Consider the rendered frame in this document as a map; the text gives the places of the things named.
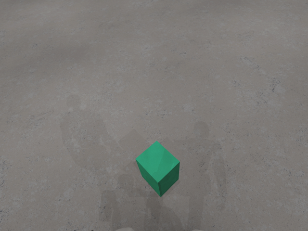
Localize carton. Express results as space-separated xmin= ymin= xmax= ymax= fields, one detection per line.
xmin=136 ymin=141 xmax=180 ymax=197

